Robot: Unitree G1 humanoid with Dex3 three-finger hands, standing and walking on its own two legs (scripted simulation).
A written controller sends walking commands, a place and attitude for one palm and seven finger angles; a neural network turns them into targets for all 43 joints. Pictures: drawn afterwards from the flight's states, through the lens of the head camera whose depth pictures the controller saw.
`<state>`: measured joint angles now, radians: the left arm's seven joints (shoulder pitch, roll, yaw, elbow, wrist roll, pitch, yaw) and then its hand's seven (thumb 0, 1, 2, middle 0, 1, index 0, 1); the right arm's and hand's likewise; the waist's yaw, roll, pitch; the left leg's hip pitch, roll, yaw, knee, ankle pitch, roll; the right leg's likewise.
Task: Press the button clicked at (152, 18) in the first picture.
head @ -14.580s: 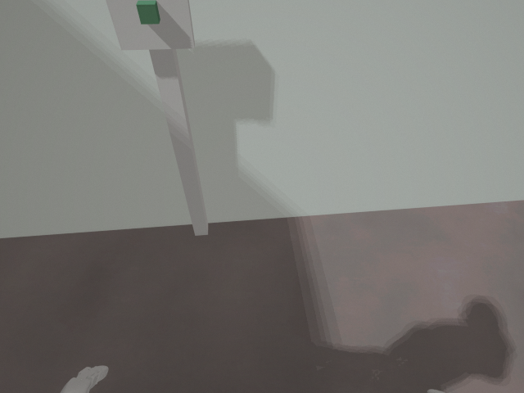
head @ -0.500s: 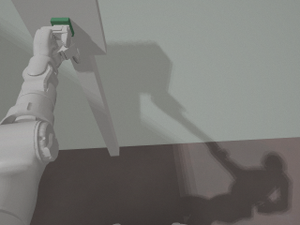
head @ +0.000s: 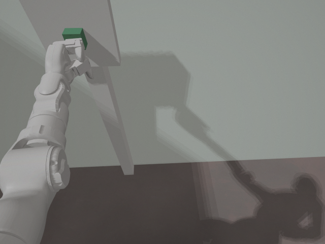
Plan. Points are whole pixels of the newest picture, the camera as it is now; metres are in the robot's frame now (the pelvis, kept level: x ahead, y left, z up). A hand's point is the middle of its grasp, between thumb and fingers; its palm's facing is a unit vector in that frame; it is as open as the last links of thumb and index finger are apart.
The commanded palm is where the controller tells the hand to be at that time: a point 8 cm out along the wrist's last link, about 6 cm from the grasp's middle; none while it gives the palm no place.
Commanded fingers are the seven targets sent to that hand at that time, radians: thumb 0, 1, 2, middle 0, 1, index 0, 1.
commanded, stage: pull the fist back off the button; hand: left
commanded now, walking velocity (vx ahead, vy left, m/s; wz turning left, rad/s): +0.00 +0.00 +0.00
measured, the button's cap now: (75, 38) +0.55 +0.19 +0.21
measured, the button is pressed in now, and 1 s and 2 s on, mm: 0 0 0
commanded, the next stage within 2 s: draw the hand back to the body in 0.68 s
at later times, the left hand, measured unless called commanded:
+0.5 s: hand (82, 79) +0.44 +0.16 +0.18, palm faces +0.04 -1.00 -0.01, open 3.1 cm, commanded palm +0.40 +0.20 +0.18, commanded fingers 0.00 0.90 0.90 -1.30 -1.50 -1.30 -1.50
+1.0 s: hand (76, 92) +0.40 +0.17 +0.18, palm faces +0.01 -1.00 +0.00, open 3.1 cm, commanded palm +0.35 +0.21 +0.18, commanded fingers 0.00 0.90 0.90 -1.30 -1.50 -1.30 -1.50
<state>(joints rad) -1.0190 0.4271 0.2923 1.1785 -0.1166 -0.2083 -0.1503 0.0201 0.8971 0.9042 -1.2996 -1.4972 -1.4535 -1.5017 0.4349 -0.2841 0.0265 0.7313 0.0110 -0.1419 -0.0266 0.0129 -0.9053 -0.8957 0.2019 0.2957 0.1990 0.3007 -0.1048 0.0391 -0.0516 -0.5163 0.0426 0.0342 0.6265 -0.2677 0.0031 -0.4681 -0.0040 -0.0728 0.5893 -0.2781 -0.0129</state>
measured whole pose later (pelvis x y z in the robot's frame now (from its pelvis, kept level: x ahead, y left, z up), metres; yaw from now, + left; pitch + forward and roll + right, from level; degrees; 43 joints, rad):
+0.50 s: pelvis +0.03 -0.01 +0.01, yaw -1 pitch +3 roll +0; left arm -0.58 0.29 0.28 0.58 -0.17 0.01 -0.17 0.02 0.90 0.90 -1.30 -1.50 -1.30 -1.50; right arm 0.28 -0.27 0.02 0.62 0.05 -0.06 -0.05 0.02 -0.91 -0.90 0.20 0.30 0.20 0.30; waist 0.00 0.04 -0.06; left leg -0.30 0.05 0.05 0.54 -0.29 -0.01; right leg -0.28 0.01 -0.05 0.54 -0.31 -0.03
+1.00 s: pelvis +0.02 -0.01 +0.01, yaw -1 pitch +0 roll +0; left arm -0.43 0.28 0.25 0.41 -0.21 0.11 -0.19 0.02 0.90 0.90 -1.30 -1.50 -1.30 -1.50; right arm 0.25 -0.25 0.06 0.62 0.06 -0.04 -0.07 0.02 -0.90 -0.90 0.20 0.30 0.20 0.30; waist 0.00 0.05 -0.06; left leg -0.24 0.04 0.06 0.50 -0.26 -0.01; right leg -0.23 -0.01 -0.05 0.51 -0.29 -0.02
